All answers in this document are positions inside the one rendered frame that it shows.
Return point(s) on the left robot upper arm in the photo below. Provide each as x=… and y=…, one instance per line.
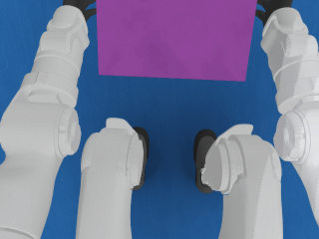
x=35, y=137

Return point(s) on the right robot foot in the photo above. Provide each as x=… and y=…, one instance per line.
x=202, y=143

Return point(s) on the left robot forearm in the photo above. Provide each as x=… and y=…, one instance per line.
x=58, y=61

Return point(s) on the robot right hand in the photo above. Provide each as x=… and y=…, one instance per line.
x=270, y=6

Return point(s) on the carton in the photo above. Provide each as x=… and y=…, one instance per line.
x=175, y=39

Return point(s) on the robot left hand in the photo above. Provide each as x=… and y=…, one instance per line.
x=82, y=5

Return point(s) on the right robot upper arm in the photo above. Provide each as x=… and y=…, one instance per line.
x=297, y=140

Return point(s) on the robot foot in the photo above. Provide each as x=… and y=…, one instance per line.
x=144, y=137
x=202, y=143

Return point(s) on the right robot forearm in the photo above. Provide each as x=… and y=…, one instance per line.
x=293, y=59

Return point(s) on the left robot foot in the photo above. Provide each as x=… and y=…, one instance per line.
x=144, y=137

